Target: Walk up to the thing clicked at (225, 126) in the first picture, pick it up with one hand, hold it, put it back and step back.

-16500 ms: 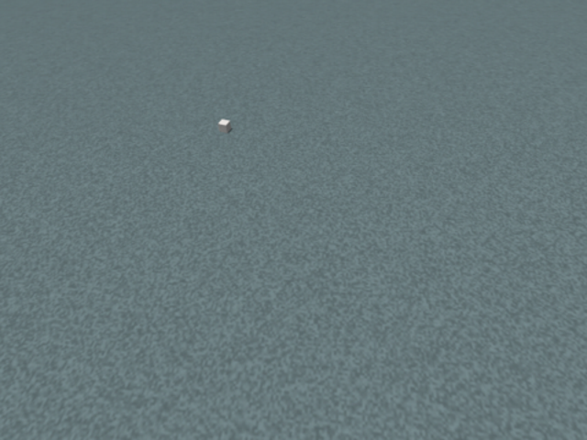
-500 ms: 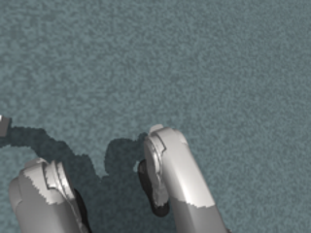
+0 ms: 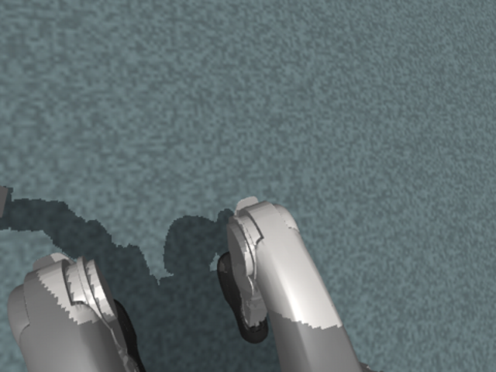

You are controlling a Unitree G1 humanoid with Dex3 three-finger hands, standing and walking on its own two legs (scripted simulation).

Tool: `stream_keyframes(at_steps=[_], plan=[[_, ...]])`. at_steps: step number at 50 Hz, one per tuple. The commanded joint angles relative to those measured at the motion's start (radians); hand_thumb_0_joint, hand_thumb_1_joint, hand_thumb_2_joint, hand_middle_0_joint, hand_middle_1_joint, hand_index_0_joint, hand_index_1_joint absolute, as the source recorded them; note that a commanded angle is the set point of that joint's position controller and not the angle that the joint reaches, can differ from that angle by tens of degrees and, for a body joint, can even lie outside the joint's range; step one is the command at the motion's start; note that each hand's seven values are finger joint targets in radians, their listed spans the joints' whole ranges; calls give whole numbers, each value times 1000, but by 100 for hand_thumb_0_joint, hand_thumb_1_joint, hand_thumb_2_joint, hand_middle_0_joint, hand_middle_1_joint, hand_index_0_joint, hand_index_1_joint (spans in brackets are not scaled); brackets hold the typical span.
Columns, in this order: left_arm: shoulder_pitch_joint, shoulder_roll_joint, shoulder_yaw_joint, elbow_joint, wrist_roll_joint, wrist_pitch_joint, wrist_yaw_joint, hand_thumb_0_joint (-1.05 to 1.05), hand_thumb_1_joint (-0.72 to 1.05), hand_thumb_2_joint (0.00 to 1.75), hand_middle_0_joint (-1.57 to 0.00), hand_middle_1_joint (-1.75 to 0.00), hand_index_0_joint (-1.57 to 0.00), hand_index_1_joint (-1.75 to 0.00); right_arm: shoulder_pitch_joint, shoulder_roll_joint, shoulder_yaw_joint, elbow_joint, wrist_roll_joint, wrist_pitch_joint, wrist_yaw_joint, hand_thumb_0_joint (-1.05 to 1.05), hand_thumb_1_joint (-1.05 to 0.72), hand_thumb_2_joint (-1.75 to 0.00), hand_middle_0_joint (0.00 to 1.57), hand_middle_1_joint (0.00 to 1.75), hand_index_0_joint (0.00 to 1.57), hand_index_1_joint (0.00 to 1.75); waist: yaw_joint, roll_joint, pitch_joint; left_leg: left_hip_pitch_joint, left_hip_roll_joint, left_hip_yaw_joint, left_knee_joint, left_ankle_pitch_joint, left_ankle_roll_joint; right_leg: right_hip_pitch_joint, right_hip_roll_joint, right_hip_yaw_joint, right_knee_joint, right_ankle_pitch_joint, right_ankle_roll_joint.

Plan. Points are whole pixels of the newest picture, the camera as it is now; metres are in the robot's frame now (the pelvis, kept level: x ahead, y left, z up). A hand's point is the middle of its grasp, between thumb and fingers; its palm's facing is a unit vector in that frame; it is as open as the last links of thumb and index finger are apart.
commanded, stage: rise first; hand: left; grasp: from above
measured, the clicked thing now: out of the picture +0.44 +0.34 -0.30
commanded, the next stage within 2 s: approach in 0.78 s
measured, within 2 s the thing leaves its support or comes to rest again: neither
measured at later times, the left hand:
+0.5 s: hand out of the picture +0.42 +0.36 -0.18, palm faces -0.02 -0.43 -0.90, open 14.2 cm
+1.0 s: hand out of the picture +0.42 +0.36 -0.18, palm faces -0.02 -0.43 -0.90, open 14.1 cm
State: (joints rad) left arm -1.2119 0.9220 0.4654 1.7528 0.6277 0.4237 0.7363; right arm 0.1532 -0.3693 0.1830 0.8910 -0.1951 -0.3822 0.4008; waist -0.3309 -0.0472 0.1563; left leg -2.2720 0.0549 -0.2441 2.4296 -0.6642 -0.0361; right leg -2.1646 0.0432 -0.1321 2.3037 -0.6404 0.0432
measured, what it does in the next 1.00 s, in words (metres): stands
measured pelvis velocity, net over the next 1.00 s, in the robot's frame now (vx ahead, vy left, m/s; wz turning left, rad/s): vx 0.00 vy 0.00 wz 0.00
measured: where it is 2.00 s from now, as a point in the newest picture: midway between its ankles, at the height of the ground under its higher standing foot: (191, 337)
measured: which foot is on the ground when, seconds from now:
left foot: down 0.00-1.00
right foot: down 0.00-1.00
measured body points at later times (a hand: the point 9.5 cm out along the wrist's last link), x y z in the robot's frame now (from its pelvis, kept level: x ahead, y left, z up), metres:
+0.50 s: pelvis +0.00 +0.00 +0.00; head +0.26 +0.08 +0.36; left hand +0.42 +0.38 -0.13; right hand +0.00 -0.26 -0.08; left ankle +0.08 +0.14 -0.30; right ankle +0.12 -0.12 -0.30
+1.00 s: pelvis +0.00 +0.00 +0.00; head +0.26 +0.08 +0.36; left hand +0.43 +0.38 -0.13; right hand +0.00 -0.26 -0.07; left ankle +0.08 +0.14 -0.30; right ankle +0.12 -0.12 -0.30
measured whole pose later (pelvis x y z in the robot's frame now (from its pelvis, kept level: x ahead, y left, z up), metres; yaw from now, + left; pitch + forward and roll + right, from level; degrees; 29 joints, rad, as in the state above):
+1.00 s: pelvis +0.00 +0.00 +0.00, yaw +0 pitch +28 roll -11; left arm -1.21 0.90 0.44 1.74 0.62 0.44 0.73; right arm 0.16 -0.36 0.18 0.89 -0.19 -0.37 0.41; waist -0.33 -0.04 0.14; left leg -2.27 0.05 -0.24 2.43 -0.67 -0.03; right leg -2.16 0.04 -0.13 2.30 -0.65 0.04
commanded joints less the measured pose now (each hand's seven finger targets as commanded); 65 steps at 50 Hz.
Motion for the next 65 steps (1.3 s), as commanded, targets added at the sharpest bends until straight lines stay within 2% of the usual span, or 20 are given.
stream_keyframes(at_steps=[1, 3, 4, 6, 8, 9, 11, 12, 13, 17, 26, 35, 40, 42, 45, 47, 51, 54, 61, 65], plan=[[-267, 245, -33, -128, 27, 2, 43, 0, -55, 102, -15, -90, -10, -95, 252, -299, -70, 41, 14, -2, 1, 0, -90, -90, 20, 30, 20, 30, -38, 407, -687, 499, 12, 114, -245, 124, 37, 329, 18, -90, -242, 202, -46], [-245, 244, -27, -114, 34, 6, 45, 0, -55, 102, -14, -91, -10, -95, 253, -298, -68, 38, 16, 2, 3, 0, -90, -90, 20, 30, 20, 30, -31, 426, -693, 515, 15, 113, -249, 133, 34, 322, 19, -93, -238, 205, -50], [-260, 241, -43, -127, 31, 6, 42, 0, -56, 103, -14, -91, -9, -96, 233, -295, -66, 42, 10, 2, 1, 0, -90, -90, 20, 30, 20, 30, -37, 411, -666, 488, 13, 114, -243, 119, 38, 322, 15, -92, -236, 196, -46], [-246, 241, -21, -118, 38, 5, 51, 0, -56, 103, -14, -91, -9, -96, 260, -296, -74, 41, 17, 6, 4, 0, -90, -90, 20, 30, 20, 30, -31, 426, -686, 500, 13, 114, -257, 120, 35, 328, 18, -93, -242, 195, -51], [-243, 226, -26, -115, 27, 9, 48, 0, -56, 102, -13, -93, -9, -97, 251, -292, -71, 36, 16, 6, 5, 0, -90, -90, 20, 30, 20, 30, -35, 415, -682, 511, 14, 109, -254, 122, 35, 314, 18, -95, -240, 197, -51], [-274, 216, -52, -136, 25, 9, 42, 0, -56, 103, -13, -92, -9, -97, 237, -291, -73, 40, 9, 3, 5, 0, -90, -90, 20, 30, 20, 30, -51, 412, -657, 490, 10, 115, -245, 109, 39, 306, 16, -93, -240, 188, -47], [-265, 214, -52, -137, 19, 10, 37, 0, -57, 103, -12, -94, -8, -98, 243, -289, -75, 41, 12, 5, 4, 0, -90, -90, 20, 30, 20, 30, -48, 393, -657, 486, 8, 118, -245, 105, 42, 308, 20, -90, -249, 182, -46], [-230, 226, -27, -112, 23, 8, 44, 0, -57, 103, -12, -94, -8, -98, 257, -298, -78, 40, 16, 7, 5, 0, -90, -90, 20, 30, 20, 30, -31, 399, -684, 490, 12, 119, -251, 117, 37, 331, 24, -86, -251, 187, -49], [-253, 227, -45, -134, 28, 11, 40, 0, -57, 104, -12, -93, -7, -98, 243, -285, -71, 46, 14, 6, 5, 0, -90, -90, 20, 30, 20, 30, -35, 402, -665, 491, 10, 112, -245, 112, 40, 302, 14, -93, -239, 186, -46], [-244, 236, -28, -115, 27, 4, 42, 0, -56, 103, -13, -91, -9, -96, 247, -296, -74, 37, 19, 6, 4, 0, -90, -90, 20, 30, 20, 30, -34, 388, -674, 473, 10, 114, -251, 99, 41, 320, 20, -87, -250, 171, -47], [-246, 242, -41, -102, 37, -3, 30, 0, -58, 105, -11, -94, -6, -99, 240, -292, -69, 45, 14, 0, -3, 0, -90, -90, 20, 30, 20, 30, -43, 374, -650, 457, 7, 117, -241, 78, 45, 309, 20, -83, -256, 140, -45], [-251, 223, -26, -106, 22, 2, 50, 0, -59, 104, -10, -96, -6, -100, 257, -300, -71, 32, 14, 0, 2, 0, -90, -90, 20, 30, 20, 30, -36, 415, -693, 513, 15, 109, -251, 129, 33, 320, 20, -90, -242, 204, -50], [-277, 237, -43, -135, 26, 4, 43, 0, -58, 104, -10, -96, -6, -100, 241, -295, -68, 44, 5, 0, 4, 0, -90, -90, 20, 30, 20, 30, -51, 402, -669, 499, 9, 119, -242, 114, 40, 321, 19, -92, -245, 194, -44], [-266, 263, -29, -140, 33, 4, 47, 0, -59, 104, -11, -94, -6, -98, 235, -302, -74, 58, 13, 2, 3, 0, -90, -90, 20, 30, 20, 30, -31, 435, -670, 504, 10, 115, -259, 99, 38, 311, 12, -94, -244, 176, -47], [-233, 220, -37, -113, 42, 9, 45, 0, -56, 107, -13, -91, -8, -96, 256, -292, -74, 43, 17, 10, 9, 0, -90, -89, 20, 30, 20, 30, -32, 438, -700, 526, 14, 105, -262, 131, 30, 308, 16, -98, -234, 201, -54], [-273, 191, -59, -123, 20, 8, 33, 0, -51, 101, -15, -91, -11, -95, 243, -290, -75, 42, 12, 6, 7, 0, -90, -89, 20, 30, 20, 30, -54, 414, -657, 497, 11, 110, -255, 108, 35, 296, 16, -97, -238, 188, -48], [-321, 129, -109, -116, 9, 5, 26, 0, -50, 100, -15, -90, -12, -94, 251, -292, -77, 53, 7, 1, 4, 0, -90, -89, 20, 30, 20, 30, -95, 388, -644, 493, 6, 102, -251, 85, 38, 280, 17, -101, -247, 169, -45], [-369, 106, -134, -112, -1, -1, 33, 0, -50, 98, -14, -94, -12, -96, 244, -303, -79, 69, 2, -5, 1, 0, -90, -89, 20, 30, 20, 30, -110, 389, -650, 507, 3, 101, -257, 73, 33, 283, 15, -108, -249, 156, -43], [-406, 242, -80, -74, 41, 16, 88, 0, -57, 103, -12, -94, -8, -98, 250, -315, -48, 72, -7, 1, -3, 0, -90, -90, 20, 30, 20, 30, -106, 421, -641, 504, 3, 106, -241, 99, 41, 327, 8, -97, -254, 195, -38], [-392, 282, -61, -57, 48, 36, 97, 0, -57, 103, -12, -95, -8, -99, 248, -321, -41, 47, -14, 11, -3, 0, -90, -90, 20, 30, 20, 30, -104, 410, -656, 497, 5, 120, -236, 133, 44, 392, 13, -90, -264, 231, -32]])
